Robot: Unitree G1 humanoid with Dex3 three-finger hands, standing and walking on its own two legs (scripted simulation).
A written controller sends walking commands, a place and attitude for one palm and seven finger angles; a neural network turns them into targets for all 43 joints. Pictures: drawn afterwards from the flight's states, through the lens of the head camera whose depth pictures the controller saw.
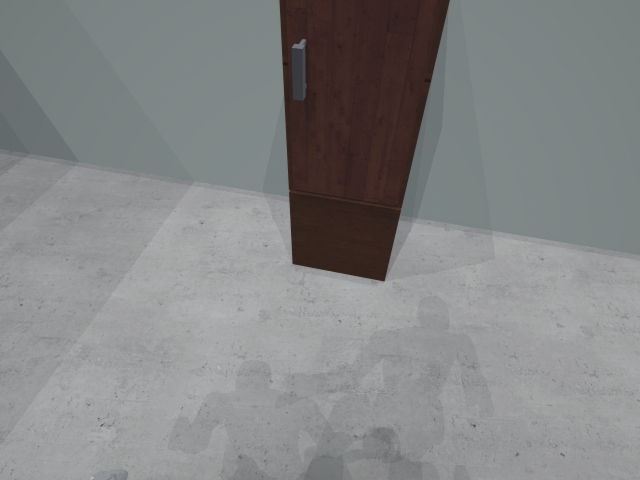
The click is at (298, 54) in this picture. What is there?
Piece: cupboard door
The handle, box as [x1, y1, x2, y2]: [291, 39, 306, 100]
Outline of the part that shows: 305,39 302,39 298,44 294,44 291,48 293,99 302,100 305,96 306,87 304,75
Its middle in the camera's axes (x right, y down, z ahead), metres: -0.05 -0.42 +0.96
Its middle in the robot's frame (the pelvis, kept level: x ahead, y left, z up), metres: +1.01 +0.10 +0.07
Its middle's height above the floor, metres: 0.84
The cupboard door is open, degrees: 0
